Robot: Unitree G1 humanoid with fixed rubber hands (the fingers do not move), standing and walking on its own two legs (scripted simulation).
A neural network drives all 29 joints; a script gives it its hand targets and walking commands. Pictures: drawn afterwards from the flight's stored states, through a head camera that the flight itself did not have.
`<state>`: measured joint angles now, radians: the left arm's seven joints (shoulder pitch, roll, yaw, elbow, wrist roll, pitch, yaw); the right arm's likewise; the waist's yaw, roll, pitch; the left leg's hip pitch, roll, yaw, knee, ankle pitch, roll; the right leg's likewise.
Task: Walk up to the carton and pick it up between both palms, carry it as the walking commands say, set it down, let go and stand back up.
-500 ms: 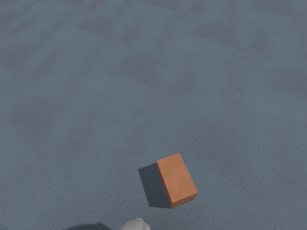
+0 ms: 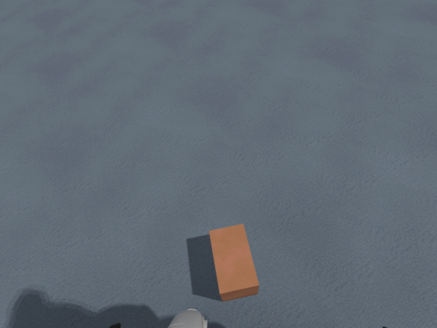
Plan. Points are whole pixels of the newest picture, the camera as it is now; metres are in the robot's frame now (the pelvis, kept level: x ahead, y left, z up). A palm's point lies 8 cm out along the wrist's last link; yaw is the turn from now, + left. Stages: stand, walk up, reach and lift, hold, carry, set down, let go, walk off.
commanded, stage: walk up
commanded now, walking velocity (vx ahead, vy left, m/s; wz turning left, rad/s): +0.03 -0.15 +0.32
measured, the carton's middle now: (233, 262) +0.41 +0.04 -0.68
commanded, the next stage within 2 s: stand in 1.04 s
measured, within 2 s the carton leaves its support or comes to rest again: neither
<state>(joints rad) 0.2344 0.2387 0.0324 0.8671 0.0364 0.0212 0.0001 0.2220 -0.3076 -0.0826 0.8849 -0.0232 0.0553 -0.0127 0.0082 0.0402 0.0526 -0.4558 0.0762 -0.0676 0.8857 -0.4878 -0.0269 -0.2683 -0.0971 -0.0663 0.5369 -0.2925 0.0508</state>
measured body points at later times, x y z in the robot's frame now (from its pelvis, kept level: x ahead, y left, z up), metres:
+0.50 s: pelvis -0.01 +0.02 +0.01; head +0.03 +0.05 +0.45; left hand -0.02 +0.30 -0.15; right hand +0.15 -0.22 -0.11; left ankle -0.05 +0.11 -0.73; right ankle -0.01 -0.13 -0.71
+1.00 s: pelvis -0.01 +0.02 +0.01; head +0.00 +0.02 +0.46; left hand -0.01 +0.25 -0.14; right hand +0.04 -0.20 -0.15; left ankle -0.05 +0.11 -0.73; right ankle +0.00 -0.10 -0.73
